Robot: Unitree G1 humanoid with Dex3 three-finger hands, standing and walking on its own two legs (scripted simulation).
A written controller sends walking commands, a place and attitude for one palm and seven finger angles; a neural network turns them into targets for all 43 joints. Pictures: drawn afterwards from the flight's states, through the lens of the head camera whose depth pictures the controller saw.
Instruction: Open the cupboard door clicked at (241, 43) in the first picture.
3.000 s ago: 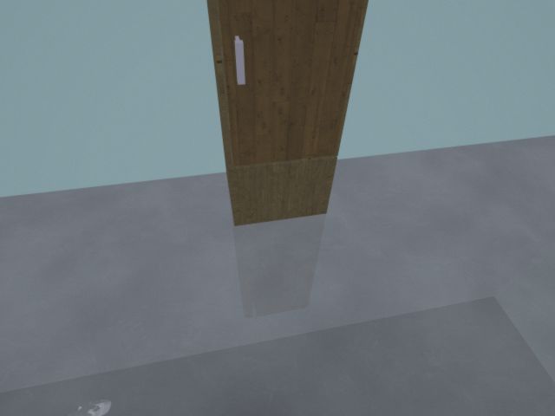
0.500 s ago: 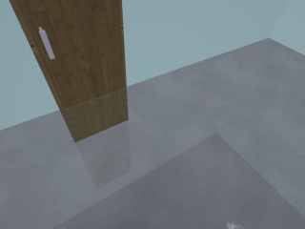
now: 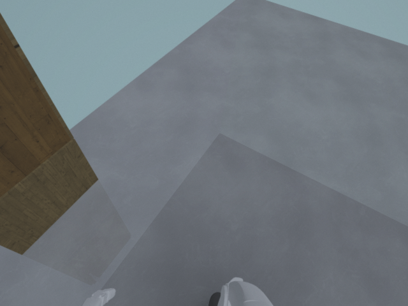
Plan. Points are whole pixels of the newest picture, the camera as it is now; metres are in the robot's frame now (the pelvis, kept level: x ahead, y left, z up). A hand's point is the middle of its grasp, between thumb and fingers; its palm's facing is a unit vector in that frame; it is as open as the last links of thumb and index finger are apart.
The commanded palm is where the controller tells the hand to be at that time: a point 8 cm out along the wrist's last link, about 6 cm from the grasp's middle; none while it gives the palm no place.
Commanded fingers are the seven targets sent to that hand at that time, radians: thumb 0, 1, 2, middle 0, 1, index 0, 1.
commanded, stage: walk to a spot facing it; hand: left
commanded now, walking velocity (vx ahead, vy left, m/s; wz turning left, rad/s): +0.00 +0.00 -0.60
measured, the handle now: out of the picture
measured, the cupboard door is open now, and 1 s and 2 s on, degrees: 0 0 0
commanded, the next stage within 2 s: none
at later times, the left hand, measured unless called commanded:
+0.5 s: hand (97, 265) +0.22 +0.25 -0.17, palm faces -0.18 -0.96 -0.23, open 7.4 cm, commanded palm none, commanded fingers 0.00 0.90 0.90 -0.20 -0.30 -0.20 -0.30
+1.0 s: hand (147, 224) +0.31 +0.14 -0.15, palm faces -0.59 -0.76 -0.26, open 7.4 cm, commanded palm none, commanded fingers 0.00 0.90 0.90 -0.20 -0.30 -0.20 -0.30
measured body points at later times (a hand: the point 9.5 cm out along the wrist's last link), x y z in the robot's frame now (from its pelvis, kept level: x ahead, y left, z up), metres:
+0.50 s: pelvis +0.09 +0.06 +0.00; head +0.14 +0.07 +0.45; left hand +0.23 +0.30 -0.15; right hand +0.18 -0.21 -0.12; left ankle +0.14 +0.18 -0.73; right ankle +0.08 -0.07 -0.72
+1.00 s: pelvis +0.09 +0.05 +0.00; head +0.12 +0.02 +0.44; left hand +0.34 +0.18 -0.13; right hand -0.06 -0.15 -0.16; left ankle +0.14 +0.18 -0.72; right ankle +0.04 -0.03 -0.73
